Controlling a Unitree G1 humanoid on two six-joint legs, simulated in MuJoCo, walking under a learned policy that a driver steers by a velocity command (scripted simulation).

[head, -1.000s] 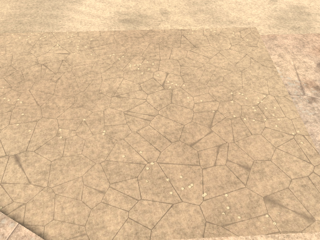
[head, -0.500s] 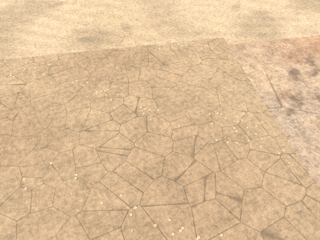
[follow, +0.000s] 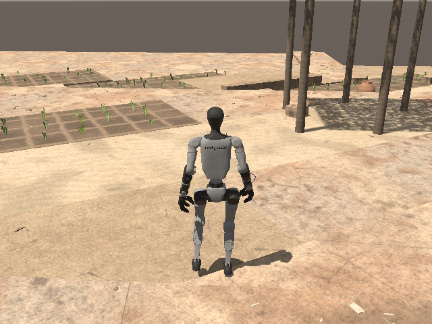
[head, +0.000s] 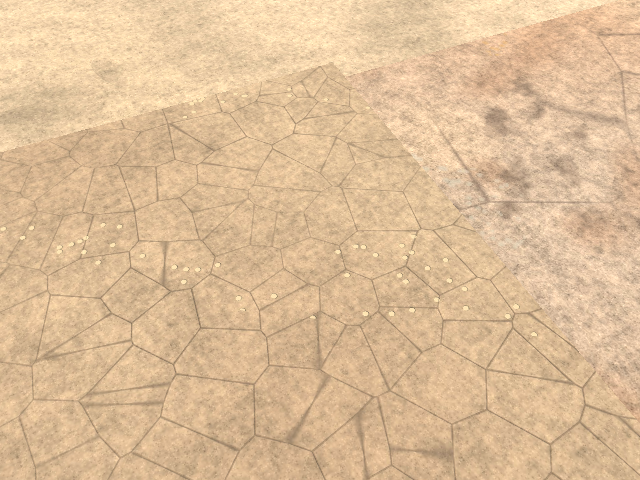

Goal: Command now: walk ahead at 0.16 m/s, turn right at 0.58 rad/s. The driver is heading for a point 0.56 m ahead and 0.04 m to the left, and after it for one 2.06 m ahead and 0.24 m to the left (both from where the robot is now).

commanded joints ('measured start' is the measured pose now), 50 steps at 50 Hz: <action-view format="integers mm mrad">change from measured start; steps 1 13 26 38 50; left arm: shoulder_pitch -189 -37 -33 -160 -180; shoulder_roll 124 167 92 123 226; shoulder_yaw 20 41 43 44 87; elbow -179 -219 -182 -183 -188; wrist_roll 10 -83 -25 -31 -60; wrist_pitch -46 149 131 95 130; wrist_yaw -38 98 47 104 88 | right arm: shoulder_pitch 239 -90 4 16 42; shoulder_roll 22 -147 -76 -90 -77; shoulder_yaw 2 -62 -55 -112 -91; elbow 7 -151 -46 -144 -229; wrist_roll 27 58 97 90 100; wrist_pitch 3 99 121 189 184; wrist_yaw -1 -3 -6 -48 29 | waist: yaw -113 -12 22 -46 -58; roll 12 35 109 -153 -170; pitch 29 -179 -75 -66 -120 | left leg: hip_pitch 339 309 -38 -272 212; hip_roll -46 336 69 -116 -104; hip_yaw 51 -309 -26 -54 187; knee -412 -673 -597 308 -384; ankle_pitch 535 375 -98 37 12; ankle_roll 41 294 83 -64 56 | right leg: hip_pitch -445 -615 241 107 -13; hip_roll -111 -91 -111 -390 -452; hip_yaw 167 174 48 121 -25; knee -138 1175 -74 -289 -130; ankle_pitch -42 -374 -37 -52 -123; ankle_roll -49 244 165 -8 61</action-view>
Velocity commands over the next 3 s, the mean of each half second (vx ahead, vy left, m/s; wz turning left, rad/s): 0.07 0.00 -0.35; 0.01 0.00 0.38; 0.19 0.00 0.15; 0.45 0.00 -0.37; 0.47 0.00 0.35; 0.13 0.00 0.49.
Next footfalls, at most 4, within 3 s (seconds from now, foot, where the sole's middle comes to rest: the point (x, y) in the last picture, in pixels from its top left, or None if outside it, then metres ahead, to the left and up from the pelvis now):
0.12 left None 0.24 0.14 -0.85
0.52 right None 0.20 -0.11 -0.85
1.02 left None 0.16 0.15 -0.85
1.70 right None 0.47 -0.08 -0.85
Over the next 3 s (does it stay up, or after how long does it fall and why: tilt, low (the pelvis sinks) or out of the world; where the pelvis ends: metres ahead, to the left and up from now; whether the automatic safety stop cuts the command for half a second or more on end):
stays up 0.93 0.00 -0.08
